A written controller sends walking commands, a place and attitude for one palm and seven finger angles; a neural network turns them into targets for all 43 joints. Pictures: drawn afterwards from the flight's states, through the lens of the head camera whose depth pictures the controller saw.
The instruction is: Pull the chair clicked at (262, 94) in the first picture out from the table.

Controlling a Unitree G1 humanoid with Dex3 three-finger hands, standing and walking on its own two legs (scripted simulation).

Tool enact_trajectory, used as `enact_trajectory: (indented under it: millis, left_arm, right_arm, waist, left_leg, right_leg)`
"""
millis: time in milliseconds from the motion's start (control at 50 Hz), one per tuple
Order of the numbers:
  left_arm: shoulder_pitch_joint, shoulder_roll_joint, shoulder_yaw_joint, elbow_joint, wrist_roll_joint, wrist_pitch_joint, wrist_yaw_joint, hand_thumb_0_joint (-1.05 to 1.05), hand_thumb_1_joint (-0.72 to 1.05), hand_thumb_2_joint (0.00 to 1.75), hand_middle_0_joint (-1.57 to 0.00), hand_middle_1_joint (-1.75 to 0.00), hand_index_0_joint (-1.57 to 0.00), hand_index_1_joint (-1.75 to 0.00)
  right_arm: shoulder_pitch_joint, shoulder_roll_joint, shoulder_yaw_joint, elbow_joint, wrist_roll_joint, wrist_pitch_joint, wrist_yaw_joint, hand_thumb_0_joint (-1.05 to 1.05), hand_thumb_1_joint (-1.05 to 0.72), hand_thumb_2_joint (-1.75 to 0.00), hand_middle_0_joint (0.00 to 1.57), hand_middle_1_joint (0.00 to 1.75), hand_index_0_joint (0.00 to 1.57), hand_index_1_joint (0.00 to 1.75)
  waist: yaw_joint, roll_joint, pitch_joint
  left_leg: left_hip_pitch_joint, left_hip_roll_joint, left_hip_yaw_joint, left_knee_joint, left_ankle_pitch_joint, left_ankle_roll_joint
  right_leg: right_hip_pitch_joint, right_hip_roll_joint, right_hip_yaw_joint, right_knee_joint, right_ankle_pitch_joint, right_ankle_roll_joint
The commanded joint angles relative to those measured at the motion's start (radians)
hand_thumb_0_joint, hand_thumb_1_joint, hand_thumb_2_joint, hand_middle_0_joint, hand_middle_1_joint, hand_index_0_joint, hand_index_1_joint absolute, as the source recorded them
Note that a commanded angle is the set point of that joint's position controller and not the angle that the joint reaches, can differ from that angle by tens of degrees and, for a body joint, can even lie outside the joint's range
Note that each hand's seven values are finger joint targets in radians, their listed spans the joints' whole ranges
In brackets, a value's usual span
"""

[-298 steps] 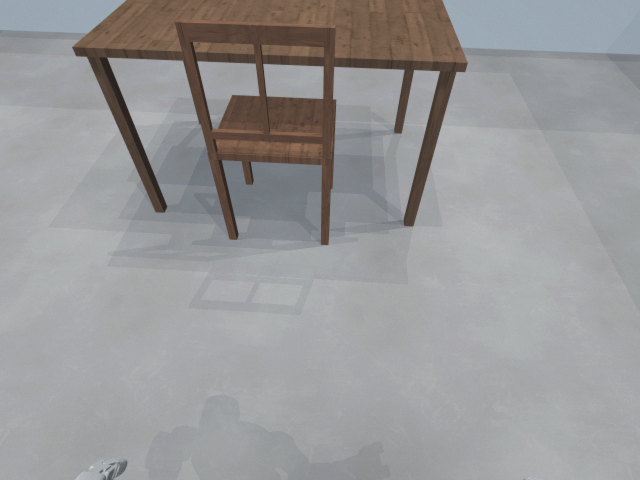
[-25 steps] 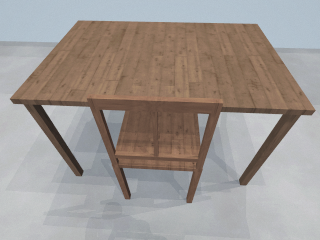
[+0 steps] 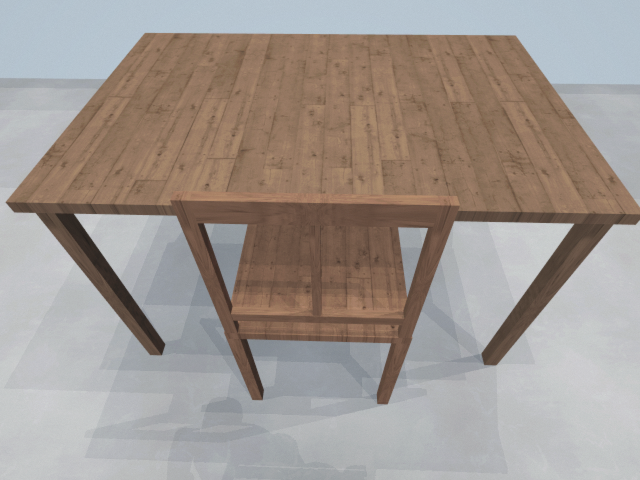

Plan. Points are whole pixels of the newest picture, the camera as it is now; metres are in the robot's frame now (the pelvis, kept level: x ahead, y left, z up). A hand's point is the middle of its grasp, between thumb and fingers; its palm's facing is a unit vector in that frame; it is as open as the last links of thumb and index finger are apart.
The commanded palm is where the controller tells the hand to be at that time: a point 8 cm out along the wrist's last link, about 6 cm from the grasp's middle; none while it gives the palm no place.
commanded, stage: come to a stop and stand still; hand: left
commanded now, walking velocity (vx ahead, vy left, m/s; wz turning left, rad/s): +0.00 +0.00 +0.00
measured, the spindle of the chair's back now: (316, 273) +0.47 +0.05 -0.10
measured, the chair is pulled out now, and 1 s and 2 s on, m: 0.00 0.00 0.00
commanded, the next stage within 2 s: look again from close up in 0.34 s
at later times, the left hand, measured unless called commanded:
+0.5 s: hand out of the picture +0.04 +0.19 -0.17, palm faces +0.02 -0.98 -0.20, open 7.3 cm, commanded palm none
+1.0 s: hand out of the picture +0.02 +0.18 -0.17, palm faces +0.03 -0.99 -0.17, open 7.3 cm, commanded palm none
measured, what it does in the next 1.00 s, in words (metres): stands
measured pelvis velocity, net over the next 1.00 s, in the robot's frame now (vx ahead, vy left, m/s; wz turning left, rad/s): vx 0.03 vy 0.01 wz -0.01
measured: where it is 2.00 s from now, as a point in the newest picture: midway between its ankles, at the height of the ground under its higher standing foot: outside the picture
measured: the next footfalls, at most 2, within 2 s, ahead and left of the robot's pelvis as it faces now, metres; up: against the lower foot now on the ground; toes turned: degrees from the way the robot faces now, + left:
none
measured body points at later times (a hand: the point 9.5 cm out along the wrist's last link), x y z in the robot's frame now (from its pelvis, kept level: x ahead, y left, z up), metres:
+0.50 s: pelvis +0.02 +0.01 +0.00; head +0.03 +0.01 +0.45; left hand +0.04 +0.24 -0.15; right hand +0.02 -0.20 -0.15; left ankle +0.03 +0.11 -0.73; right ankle +0.00 -0.09 -0.73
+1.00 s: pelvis +0.03 +0.01 +0.01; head +0.04 +0.02 +0.46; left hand +0.02 +0.23 -0.15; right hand +0.06 -0.22 -0.15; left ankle +0.03 +0.11 -0.73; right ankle +0.00 -0.09 -0.73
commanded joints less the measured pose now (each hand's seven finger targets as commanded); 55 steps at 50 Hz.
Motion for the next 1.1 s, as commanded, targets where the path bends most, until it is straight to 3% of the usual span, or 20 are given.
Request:
enact_trajectory:
  millis: [0,40,60,100,140,220,400,540,620,740,800,840,900,1080]
  left_arm:
    - [-0.029,0.139,0.027,-0.116,-0.005,-0.026,0.009,0.0,0.9,0.9,-0.2,-0.3,-0.2,-0.3]
    - [-0.019,0.126,0.026,-0.124,-0.006,-0.011,0.001,0.0,0.9,0.9,-0.2,-0.3,-0.2,-0.3]
    - [0.002,0.116,0.025,-0.122,-0.008,-0.009,-0.001,0.0,0.9,0.9,-0.2,-0.3,-0.2,-0.3]
    - [0.029,0.104,0.019,-0.113,-0.009,-0.009,-0.005,0.0,0.9,0.9,-0.2,-0.3,-0.2,-0.3]
    - [0.035,0.104,0.018,-0.107,-0.011,-0.01,-0.009,0.0,0.9,0.9,-0.2,-0.3,-0.2,-0.3]
    - [0.01,0.117,0.015,-0.102,-0.013,-0.016,-0.011,0.0,0.9,0.9,-0.2,-0.3,-0.2,-0.3]
    - [0.025,0.096,0.009,-0.053,-0.016,-0.024,-0.008,0.0,0.9,0.9,-0.2,-0.3,-0.2,-0.3]
    - [0.039,0.092,-0.001,-0.008,-0.015,-0.026,-0.007,0.0,0.9,0.9,-0.2,-0.3,-0.2,-0.3]
    - [0.058,0.092,-0.003,0.015,-0.015,-0.03,-0.006,0.0,0.9,0.9,-0.2,-0.3,-0.2,-0.3]
    - [0.072,0.083,-0.008,0.037,-0.014,-0.029,-0.005,0.0,0.9,0.9,-0.2,-0.3,-0.2,-0.3]
    - [0.079,0.079,-0.009,0.043,-0.015,-0.03,-0.004,0.0,0.9,0.9,-0.2,-0.3,-0.2,-0.3]
    - [0.079,0.078,-0.009,0.045,-0.013,-0.028,-0.005,0.0,0.9,0.9,-0.2,-0.3,-0.2,-0.3]
    - [0.084,0.077,-0.009,0.047,-0.014,-0.029,-0.005,0.0,0.9,0.9,-0.2,-0.3,-0.2,-0.3]
    - [0.091,0.08,-0.01,0.048,-0.015,-0.031,-0.004,0.0,0.9,0.9,-0.2,-0.3,-0.2,-0.3]
  right_arm:
    - [0.104,-0.053,-0.002,-0.061,-0.007,-0.022,0.007,0.0,-0.9,-0.9,0.2,0.3,0.2,0.3]
    - [0.102,-0.073,0.003,-0.062,-0.013,-0.028,0.007,0.0,-0.9,-0.9,0.2,0.3,0.2,0.3]
    - [0.094,-0.084,0.004,-0.066,-0.014,-0.032,0.006,0.0,-0.9,-0.9,0.2,0.3,0.2,0.3]
    - [0.086,-0.099,0.007,-0.07,-0.012,-0.036,0.004,0.0,-0.9,-0.9,0.2,0.3,0.2,0.3]
    - [0.083,-0.096,0.009,-0.057,-0.012,-0.04,0.003,0.0,-0.9,-0.9,0.2,0.3,0.2,0.3]
    - [0.114,-0.079,0.016,-0.024,-0.009,-0.044,0.003,0.0,-0.9,-0.9,0.2,0.3,0.2,0.3]
    - [0.13,-0.065,0.022,0.04,-0.004,-0.056,-0.004,0.0,-0.9,-0.9,0.2,0.3,0.2,0.3]
    - [0.114,-0.066,0.025,0.073,0.001,-0.054,-0.007,0.0,-0.9,-0.9,0.2,0.3,0.2,0.3]
    - [0.106,-0.065,0.026,0.088,0.003,-0.058,-0.01,0.0,-0.9,-0.9,0.2,0.3,0.2,0.3]
    - [0.092,-0.068,0.029,0.099,0.005,-0.057,-0.013,0.0,-0.9,-0.9,0.2,0.3,0.2,0.3]
    - [0.095,-0.07,0.029,0.103,0.004,-0.059,-0.014,0.0,-0.9,-0.9,0.2,0.3,0.2,0.3]
    - [0.09,-0.069,0.03,0.105,0.004,-0.058,-0.014,0.0,-0.9,-0.9,0.2,0.3,0.2,0.3]
    - [0.097,-0.071,0.03,0.108,0.004,-0.059,-0.015,0.0,-0.9,-0.9,0.2,0.3,0.2,0.3]
    - [0.107,-0.067,0.033,0.119,0.004,-0.06,-0.015,0.0,-0.9,-0.9,0.2,0.3,0.2,0.3]
  waist:
    - [-0.047,-0.083,0.004]
    - [-0.027,0.025,0.064]
    - [-0.012,0.036,0.061]
    - [0.006,-0.015,0.046]
    - [0.016,-0.009,0.025]
    - [0.005,-0.062,0.021]
    - [-0.001,-0.032,-0.032]
    - [-0.006,-0.046,0.008]
    - [-0.001,-0.043,-0.011]
    - [-0.001,-0.036,0.015]
    - [-0.001,-0.046,-0.008]
    - [0.002,-0.039,0.021]
    - [0.0,-0.042,-0.008]
    - [0.005,-0.053,-0.008]
  left_leg:
    - [0.069,0.023,-0.054,-0.046,-0.004,0.012]
    - [-0.022,0.061,-0.142,-0.149,-0.045,0.039]
    - [-0.064,0.08,-0.179,-0.195,-0.074,0.053]
    - [-0.102,0.089,-0.207,-0.245,-0.133,0.061]
    - [-0.099,0.079,-0.196,-0.258,-0.138,0.057]
    - [-0.044,0.058,-0.149,-0.227,-0.062,0.045]
    - [0.058,0.06,-0.118,-0.191,0.105,0.04]
    - [0.092,0.059,-0.105,-0.191,0.134,0.036]
    - [0.129,0.066,-0.097,-0.189,0.202,0.039]
    - [0.133,0.065,-0.099,-0.199,0.198,0.037]
    - [0.154,0.066,-0.099,-0.199,0.22,0.038]
    - [0.142,0.066,-0.099,-0.206,0.215,0.038]
    - [0.163,0.068,-0.1,-0.205,0.232,0.038]
    - [0.173,0.07,-0.096,-0.209,0.26,0.037]
  right_leg:
    - [-0.14,-0.191,0.177,-0.155,-0.049,-0.063]
    - [-0.13,-0.111,0.12,-0.097,-0.146,-0.029]
    - [-0.083,-0.088,0.101,-0.075,-0.118,-0.015]
    - [-0.013,-0.078,0.09,-0.067,-0.076,-0.005]
    - [0.015,-0.089,0.097,-0.075,-0.052,-0.006]
    - [-0.002,-0.115,0.116,-0.12,-0.048,-0.007]
    - [0.019,-0.126,0.116,-0.124,0.077,0.003]
    - [-0.001,-0.126,0.125,-0.149,0.105,0.008]
    - [0.021,-0.127,0.119,-0.149,0.168,0.012]
    - [0.018,-0.13,0.119,-0.167,0.167,0.014]
    - [0.032,-0.13,0.12,-0.165,0.186,0.014]
    - [0.024,-0.13,0.114,-0.173,0.177,0.017]
    - [0.04,-0.132,0.114,-0.171,0.192,0.016]
    - [0.057,-0.134,0.113,-0.179,0.224,0.014]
